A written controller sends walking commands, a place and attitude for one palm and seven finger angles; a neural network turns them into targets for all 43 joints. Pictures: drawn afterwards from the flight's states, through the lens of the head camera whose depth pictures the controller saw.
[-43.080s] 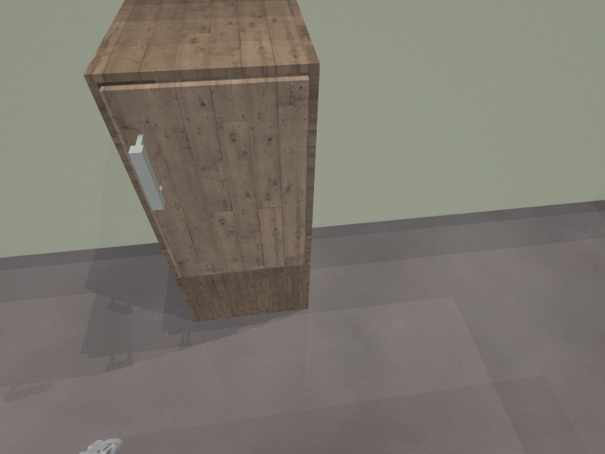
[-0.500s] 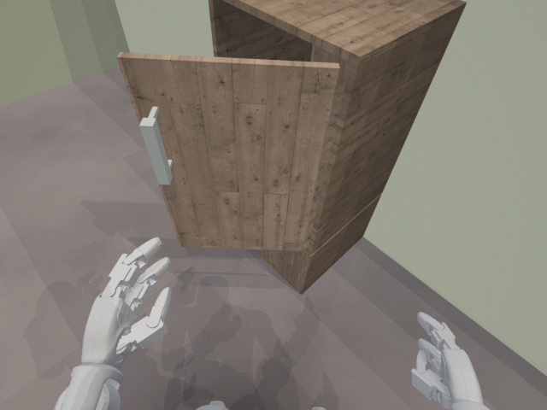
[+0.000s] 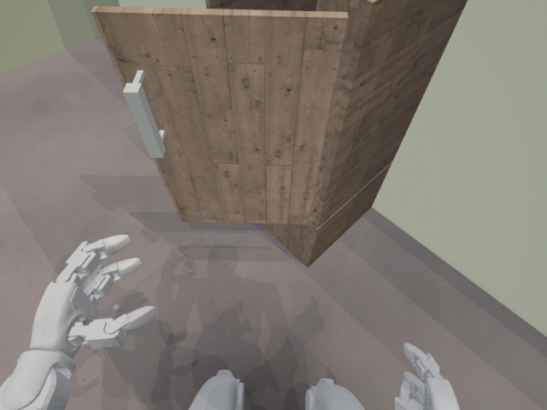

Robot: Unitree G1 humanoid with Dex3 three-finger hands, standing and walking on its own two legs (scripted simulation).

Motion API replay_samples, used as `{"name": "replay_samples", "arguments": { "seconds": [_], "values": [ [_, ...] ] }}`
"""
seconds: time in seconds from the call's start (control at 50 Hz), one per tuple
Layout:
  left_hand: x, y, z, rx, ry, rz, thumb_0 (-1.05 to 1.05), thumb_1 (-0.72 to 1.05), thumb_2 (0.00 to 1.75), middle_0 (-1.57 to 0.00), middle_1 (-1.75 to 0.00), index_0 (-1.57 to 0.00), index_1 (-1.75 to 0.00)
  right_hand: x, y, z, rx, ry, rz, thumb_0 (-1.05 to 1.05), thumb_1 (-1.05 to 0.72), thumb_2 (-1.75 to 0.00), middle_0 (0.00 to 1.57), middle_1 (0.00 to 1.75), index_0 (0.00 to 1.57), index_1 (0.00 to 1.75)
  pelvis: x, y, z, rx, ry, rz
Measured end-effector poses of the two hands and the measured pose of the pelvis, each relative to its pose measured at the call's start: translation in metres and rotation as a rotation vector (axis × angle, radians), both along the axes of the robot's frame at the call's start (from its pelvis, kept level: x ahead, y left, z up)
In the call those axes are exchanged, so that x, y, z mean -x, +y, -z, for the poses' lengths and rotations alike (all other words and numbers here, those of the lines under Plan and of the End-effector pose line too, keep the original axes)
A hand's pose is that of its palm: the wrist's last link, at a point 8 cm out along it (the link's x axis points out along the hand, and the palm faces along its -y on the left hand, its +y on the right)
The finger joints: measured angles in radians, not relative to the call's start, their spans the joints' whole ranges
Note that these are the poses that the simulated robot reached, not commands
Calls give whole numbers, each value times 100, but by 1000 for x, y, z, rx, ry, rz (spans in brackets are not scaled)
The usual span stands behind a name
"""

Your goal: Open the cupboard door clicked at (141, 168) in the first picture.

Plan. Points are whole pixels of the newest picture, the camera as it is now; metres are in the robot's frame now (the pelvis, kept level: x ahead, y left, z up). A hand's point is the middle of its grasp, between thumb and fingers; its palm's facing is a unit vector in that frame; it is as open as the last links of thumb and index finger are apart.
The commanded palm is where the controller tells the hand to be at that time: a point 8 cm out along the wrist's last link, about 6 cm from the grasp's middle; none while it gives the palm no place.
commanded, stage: raise the hand with hooked fingers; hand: left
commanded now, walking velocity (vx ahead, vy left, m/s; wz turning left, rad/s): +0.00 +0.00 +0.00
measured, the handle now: (149, 116) +0.59 +0.25 +0.05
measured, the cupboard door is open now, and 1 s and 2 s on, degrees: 45 45 45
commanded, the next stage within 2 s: move the hooked fingers beside the handle in 1.26 s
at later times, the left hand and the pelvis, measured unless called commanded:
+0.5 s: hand (60, 284) +0.27 +0.28 +0.06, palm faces +0.05 -1.00 -0.05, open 13.7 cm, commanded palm +0.24 +0.33 +0.06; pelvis +0.01 +0.03 +0.01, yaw +1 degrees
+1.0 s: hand (55, 258) +0.30 +0.30 +0.07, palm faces +0.01 -1.00 -0.03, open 14.0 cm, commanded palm +0.27 +0.35 +0.07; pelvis +0.01 +0.03 +0.02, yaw +0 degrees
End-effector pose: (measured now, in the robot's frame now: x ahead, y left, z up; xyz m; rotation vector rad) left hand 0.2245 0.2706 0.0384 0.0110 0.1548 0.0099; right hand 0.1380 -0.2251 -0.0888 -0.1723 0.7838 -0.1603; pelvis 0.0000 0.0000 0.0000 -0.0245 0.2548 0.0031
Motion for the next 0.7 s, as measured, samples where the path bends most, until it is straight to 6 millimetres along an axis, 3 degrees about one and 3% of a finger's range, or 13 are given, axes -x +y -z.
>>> {"name": "replay_samples", "arguments": {
  "seconds": [0.1, 0.22, 0.32, 0.4, 0.46, 0.56, 0.7],
  "values": [
    [8, 22, -21, -77, -114, -88, 0, 1, 51, -27, -88, -26, -87, 10, -14, -7, 59, 36, 2, 1, -90, -90, 21, 30, 20, 30, -6, 8, -4, 2, 2, -5],
    [4, 28, 0, -49, -71, 7, 0, -13, 45, -27, -97, -27, -97, -4, -20, -13, 120, 11, -19, 1, -90, -90, 21, 30, 20, 30, -3, 17, 0, 13, 8, -13],
    [-4, 34, -10, -29, -105, 17, -1, -25, 40, -29, -105, -28, -104, -21, -9, -29, 127, -58, -34, 1, -90, -90, 20, 30, 20, 30, -5, 22, -5, 19, -7, -11],
    [-11, 49, -29, -52, -174, -29, -1, -34, 36, -29, -111, -29, -110, -33, 5, -38, 105, -96, -67, 1, -90, -90, 20, 30, 20, 30, -7, 24, -9, 23, -19, -16],
    [-15, 61, -30, -53, -153, -43, -1, -40, 34, -30, -114, -29, -114, -39, 15, -39, 85, -104, -90, 1, -90, -90, 21, 30, 20, 30, -7, 27, -11, 26, -22, -20],
    [-20, 70, -21, -34, -65, -15, -1, -46, 31, -30, -118, -30, -117, -38, 23, -39, 73, -89, -108, 1, -90, -90, 21, 30, 21, 30, -6, 30, -14, 28, -25, -21],
    [-33, 82, -37, -49, -148, -26, -1, -49, 30, -30, -120, -30, -119, -23, 20, -36, 92, -35, -103, 1, -90, -90, 21, 30, 21, 30, -6, 30, -16, 29, -31, -18]
  ]
}}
